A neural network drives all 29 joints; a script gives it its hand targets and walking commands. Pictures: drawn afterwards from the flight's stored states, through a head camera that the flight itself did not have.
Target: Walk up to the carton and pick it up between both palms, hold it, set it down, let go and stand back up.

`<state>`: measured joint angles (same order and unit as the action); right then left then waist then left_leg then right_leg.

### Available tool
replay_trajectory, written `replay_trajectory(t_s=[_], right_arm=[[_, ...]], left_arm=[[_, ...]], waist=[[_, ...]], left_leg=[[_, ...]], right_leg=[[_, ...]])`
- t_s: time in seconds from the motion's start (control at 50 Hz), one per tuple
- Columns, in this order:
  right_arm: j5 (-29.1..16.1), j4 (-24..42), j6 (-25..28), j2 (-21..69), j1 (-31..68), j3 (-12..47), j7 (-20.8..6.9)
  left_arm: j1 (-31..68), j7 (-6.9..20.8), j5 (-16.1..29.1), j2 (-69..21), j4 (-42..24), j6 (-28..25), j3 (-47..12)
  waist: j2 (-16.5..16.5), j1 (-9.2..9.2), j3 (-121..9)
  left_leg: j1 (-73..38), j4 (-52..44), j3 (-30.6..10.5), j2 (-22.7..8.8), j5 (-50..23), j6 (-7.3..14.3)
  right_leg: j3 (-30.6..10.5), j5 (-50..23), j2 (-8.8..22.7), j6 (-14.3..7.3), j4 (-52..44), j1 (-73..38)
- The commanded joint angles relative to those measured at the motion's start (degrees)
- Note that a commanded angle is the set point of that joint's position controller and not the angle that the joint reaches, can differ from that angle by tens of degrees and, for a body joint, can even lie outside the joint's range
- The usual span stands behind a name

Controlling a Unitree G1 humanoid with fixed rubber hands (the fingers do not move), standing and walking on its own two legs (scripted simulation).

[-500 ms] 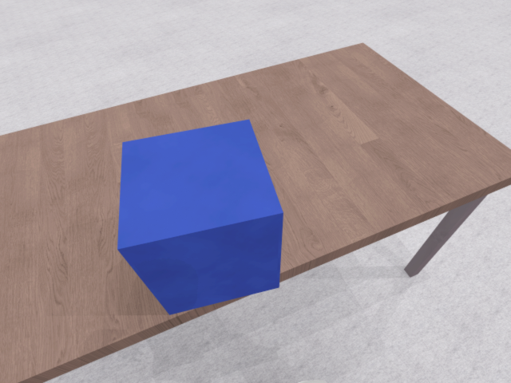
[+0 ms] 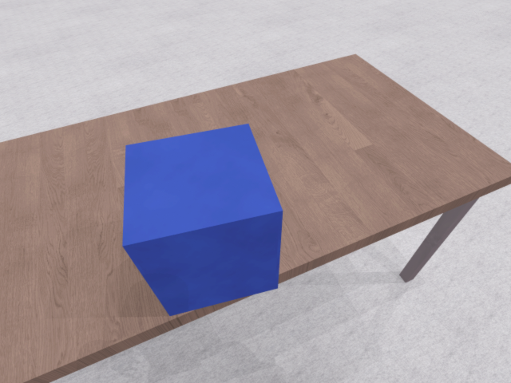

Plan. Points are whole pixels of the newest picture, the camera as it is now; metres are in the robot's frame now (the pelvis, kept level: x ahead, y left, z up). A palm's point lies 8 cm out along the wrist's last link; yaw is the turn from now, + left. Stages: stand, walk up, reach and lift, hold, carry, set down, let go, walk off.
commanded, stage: walk up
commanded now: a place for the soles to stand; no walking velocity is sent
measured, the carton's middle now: (208, 222) +0.38 +0.09 +0.02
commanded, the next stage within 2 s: reach and lift in 0.14 s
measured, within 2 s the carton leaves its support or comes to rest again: neither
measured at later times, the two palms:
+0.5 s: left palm out of the picture +0.12 +0.27 -0.10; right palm (412, 361) +0.18 -0.25 -0.11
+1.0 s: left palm out of the picture +0.14 +0.25 -0.07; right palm (397, 344) +0.19 -0.22 -0.08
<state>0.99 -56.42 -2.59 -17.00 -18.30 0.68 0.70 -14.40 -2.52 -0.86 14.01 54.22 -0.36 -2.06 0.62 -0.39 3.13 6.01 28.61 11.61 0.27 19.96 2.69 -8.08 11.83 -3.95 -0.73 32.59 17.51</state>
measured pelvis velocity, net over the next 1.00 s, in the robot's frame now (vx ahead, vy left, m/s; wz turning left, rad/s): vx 0.01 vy -0.03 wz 0.18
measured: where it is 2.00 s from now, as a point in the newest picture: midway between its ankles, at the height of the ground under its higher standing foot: outside the picture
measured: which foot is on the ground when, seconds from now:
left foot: down 0.00-1.00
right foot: down 0.00-1.00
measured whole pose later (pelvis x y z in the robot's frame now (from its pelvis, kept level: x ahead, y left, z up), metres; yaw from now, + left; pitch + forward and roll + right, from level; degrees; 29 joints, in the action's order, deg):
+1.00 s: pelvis +0.01 -0.03 +0.00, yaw +10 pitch -4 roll -1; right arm -0.4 -38.5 8.2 -7.3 -10.6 -1.2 3.6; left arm -8.1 3.0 -2.0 16.5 26.3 13.7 4.0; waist -1.2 -0.5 6.8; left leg 6.3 29.4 1.8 -1.8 19.0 -0.5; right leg 6.3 11.7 -1.6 -3.3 26.8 11.1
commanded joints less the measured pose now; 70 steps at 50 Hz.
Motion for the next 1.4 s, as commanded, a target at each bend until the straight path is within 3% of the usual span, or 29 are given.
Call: replay_trajectory(t_s=[0.0, 0.04, 0.06, 0.08, 0.12, 0.14, 0.18, 0.2, 0.22, 0.24, 0.28, 0.32, 0.34, 0.36, 0.46, 0.54, 0.56, 0.6, 0.66, 0.7, 0.72, 0.86, 0.96, 0.98, 1.08, 1.26, 1.3, 1.32, 1.38], right_arm=[[-0.24, 1.32, -0.13, -5.42, -2.55, -0.95, 0.28], [-0.45, 1.18, -0.02, -5.28, -5.58, -1.12, 0.24], [-0.07, 1.33, 0.07, -6.34, -3.93, -1.29, 0.19], [-0.73, 0.80, 0.11, -6.48, -5.60, -0.93, 0.46], [-0.30, 0.59, 0.48, -7.97, -5.09, -1.40, 0.68], [4.64, 16.57, 5.70, -6.59, 38.88, -8.73, -2.86], [6.64, 15.11, 5.15, -6.38, 28.27, -13.62, -6.62], [4.65, 14.28, 4.03, -6.51, 23.50, -13.22, -6.95], [3.95, 15.58, 2.16, -5.16, 21.22, -12.72, -6.97], [2.49, 12.06, 0.40, -4.22, 19.65, -11.90, -6.65], [-4.50, 10.28, -2.63, -6.51, 12.73, -8.56, -4.79], [-5.73, 9.03, -4.42, -8.80, 12.56, -7.11, -3.34], [-7.48, 12.19, -4.43, -9.17, 13.15, -7.70, -2.82], [-5.71, 12.89, -4.16, -8.89, 9.44, -6.53, -2.52], [-1.44, 19.84, 0.33, -2.15, 15.28, -7.73, -2.51], [2.13, 20.40, 3.54, 1.64, 14.82, -8.80, -1.84], [2.22, 18.88, 3.86, 1.33, 14.26, -9.08, -1.75], [2.73, 17.09, 4.98, 0.46, 12.62, -8.98, -1.12], [1.67, 17.36, 7.47, 3.23, 10.99, -7.87, 0.22], [1.86, 23.85, 8.96, 3.60, 11.61, -5.97, 1.42], [1.27, 23.10, 9.06, 4.74, 8.46, -4.70, 1.69], [-1.48, 22.24, 10.64, 6.26, 8.74, -2.74, 3.02], [-2.29, 20.58, 13.32, 7.62, 7.03, -1.86, 2.76], [-1.75, 22.79, 13.46, 7.63, 6.86, -2.31, 2.73], [-1.79, 23.86, 14.24, 7.75, 6.80, -2.90, 2.39], [-4.38, 31.06, 13.44, 7.92, 8.07, -2.55, 1.57], [-2.99, 32.34, 13.32, 6.97, 5.87, -2.99, 1.01], [-2.54, 30.37, 12.66, 7.18, 5.29, -3.97, 0.83], [-3.33, 32.67, 13.47, 7.42, 4.35, -4.20, 1.19]], left_arm=[[-1.67, -0.15, -0.21, 7.99, -1.19, -0.23, 1.46], [-0.85, -0.39, -0.13, 8.53, -2.14, -0.14, 1.62], [-1.50, -0.26, -0.01, 9.05, -2.02, -0.16, 1.90], [-0.52, -0.27, -0.31, 8.99, -2.75, -0.08, 1.56], [-1.69, -0.12, 0.27, 7.61, -2.34, -0.45, 1.67], [39.34, 0.68, 2.09, 13.66, -14.29, 10.15, 4.57], [29.37, 0.48, 1.65, 10.47, -15.99, 18.41, 2.35], [22.54, 1.08, 2.32, 9.97, -18.80, 21.74, 2.85], [22.92, 2.14, 2.88, 10.43, -18.25, 26.06, 2.03], [24.61, 3.16, 0.34, 9.58, -20.81, 29.47, 2.25], [14.24, 5.34, -3.26, 8.52, -22.26, 34.12, 4.76], [11.58, 6.09, -7.13, 7.61, -24.90, 35.91, 6.41], [8.90, 6.55, -7.20, 9.05, -30.25, 35.80, 8.10], [7.18, 6.73, -8.18, 9.02, -31.49, 35.64, 8.91], [14.34, 4.79, -7.29, 10.51, -39.91, 26.90, 7.08], [15.55, 3.28, -6.42, 7.53, -36.06, 21.04, 4.85], [16.65, 3.23, -5.66, 8.22, -35.03, 20.29, 3.14], [15.34, 3.25, -5.22, 9.62, -34.09, 19.67, 3.96], [13.35, 3.56, -2.25, 11.33, -33.36, 18.68, 5.75], [9.79, 4.15, -2.08, 12.92, -33.98, 17.24, 8.51], [9.47, 4.67, -1.19, 13.67, -31.93, 17.44, 8.14], [10.69, 5.30, -1.07, 9.28, -35.58, 13.62, 8.09], [10.44, 4.94, -0.92, 8.86, -35.11, 10.10, 8.53], [9.05, 5.32, 0.38, 9.02, -32.59, 9.52, 8.68], [8.34, 4.04, 0.91, 7.66, -31.19, 5.44, 6.97], [8.41, 2.98, 2.05, 5.59, -33.75, 1.36, 5.96], [5.94, 3.35, 2.44, 4.80, -33.66, 0.70, 5.74], [5.48, 3.49, 2.88, 4.59, -31.55, 0.36, 4.78], [4.39, 2.76, 2.81, 3.98, -34.77, -1.49, 5.76]], waist=[[-2.95, 0.30, 3.67], [-6.20, -1.57, 2.46], [-3.82, 0.52, 1.55], [-2.48, -1.14, 0.23], [-3.42, 0.81, 2.74], [-3.54, 0.41, -0.55], [-2.97, -2.90, 3.66], [-1.27, 2.08, -3.75], [-3.01, -1.44, -8.37], [-2.20, -2.14, -10.20], [3.60, -0.89, -9.96], [4.14, -1.79, -10.93], [6.44, -0.25, -10.41], [3.59, -2.00, -11.41], [5.19, -1.79, -2.31], [5.29, -0.37, 3.99], [7.79, -3.78, 4.70], [7.07, -3.65, 0.80], [-0.10, -2.60, -5.85], [-7.50, 0.63, -8.11], [-8.28, -1.69, -8.81], [2.61, -0.08, -5.45], [5.08, -0.95, -4.68], [0.60, -0.53, -3.29], [-0.17, -1.31, -1.90], [4.19, 1.17, 2.72], [0.81, -0.06, 3.12], [2.90, -0.43, 3.53], [0.39, 0.79, 3.11]], left_leg=[[0.73, -7.69, -8.75, -7.34, 0.44, 1.95], [-0.78, -5.77, -8.48, -5.93, 3.40, 1.37], [1.04, -7.04, -8.93, -5.82, 3.21, 1.19], [-0.15, -7.83, -9.19, -6.35, -0.40, 0.07], [0.64, -8.91, -9.34, -7.41, -0.38, 0.94], [27.02, 1.99, -8.99, -4.34, 12.37, -2.06], [34.91, 0.12, -8.83, -6.48, 17.07, 0.14], [28.65, 5.31, -6.25, -5.00, 8.49, -1.72], [22.19, 9.79, -7.05, -4.99, 2.95, -2.99], [17.90, 13.63, -8.22, -5.19, 2.57, -3.81], [18.18, 9.27, -7.53, -6.70, 3.10, -3.77], [14.48, 9.27, -13.91, -9.74, -5.89, -5.08], [12.68, 8.75, -12.84, -8.27, -11.07, -4.14], [13.08, 8.24, -10.32, -7.76, -13.00, -4.79], [24.29, 3.23, -7.71, -7.11, -2.18, -2.39], [30.88, 0.76, -7.78, -7.29, 6.30, 0.47], [31.36, -0.89, -8.09, -8.51, 7.54, 0.97], [32.60, -0.53, -8.38, -8.49, 4.34, 0.96], [22.20, 3.72, -8.61, -4.60, -9.91, -3.20], [19.02, 5.50, -7.64, -2.00, -8.25, -2.84], [19.41, 3.70, -8.38, -2.33, -7.82, -2.73], [11.89, -3.93, -6.89, -1.30, -11.92, -3.92], [6.15, -6.58, -7.15, -0.65, -13.08, -4.37], [6.41, -8.13, -7.64, -1.07, -10.98, -3.80], [7.29, -10.57, -9.21, -1.66, -9.15, -2.20], [12.58, -15.88, -9.51, -2.35, -2.46, -2.28], [13.21, -16.03, -10.18, -3.11, -2.93, -1.81], [16.92, -17.84, -10.28, -4.47, 0.65, -0.83], [14.83, -15.68, -9.44, -2.46, -6.04, -3.06]], right_leg=[[-9.72, -4.19, 6.32, -3.45, -7.23, 4.63], [-12.73, -0.14, 7.32, -3.38, -10.43, 5.86], [-13.19, 2.17, 8.02, -3.74, -10.74, 4.22], [-11.61, -1.01, 7.65, -3.18, -7.52, 2.99], [-10.49, -2.40, 5.85, -2.68, -8.38, 4.07], [7.70, 16.75, 5.65, -4.08, 3.01, -0.13], [8.29, 13.38, 4.25, -3.54, 8.61, -7.30], [7.18, 8.58, 6.33, -4.01, 7.78, -4.60], [6.44, 4.04, 6.18, -3.61, 7.45, -1.02], [8.66, 1.09, 6.14, -3.76, 8.81, 0.71], [11.92, 0.87, 4.43, -4.12, 9.43, -6.81], [13.50, -4.71, 1.93, -4.00, 12.19, -7.18], [12.65, -5.89, 0.92, -4.12, 11.61, -7.25], [11.87, -6.40, 0.74, -4.24, 9.23, -10.45], [10.55, -1.89, 0.95, -2.16, 7.94, -17.73], [9.18, 2.12, 1.96, -2.15, 7.48, -19.47], [9.71, 1.54, 1.85, -1.78, 7.93, -19.71], [10.95, -1.40, 0.92, -1.18, 8.19, -24.26], [9.79, -10.46, 4.50, -1.04, 2.35, -21.46], [5.91, -17.34, 6.42, 0.38, -0.57, -22.09], [5.12, -23.09, 7.10, 1.19, 0.01, -24.77], [8.45, -15.04, 6.10, 0.61, -7.33, -23.00], [8.53, -11.00, 6.35, -0.34, -10.82, -21.09], [8.37, -9.54, 6.26, -0.22, -11.81, -21.27], [7.77, -5.62, 5.70, -0.87, -12.81, -21.99], [7.99, 1.67, 4.00, -1.34, -12.52, -24.85], [8.46, -0.04, 3.42, -1.37, -12.79, -27.00], [8.74, 0.02, 2.53, -1.63, -11.14, -29.91], [6.55, -1.83, 4.29, -1.86, -12.85, -27.40]])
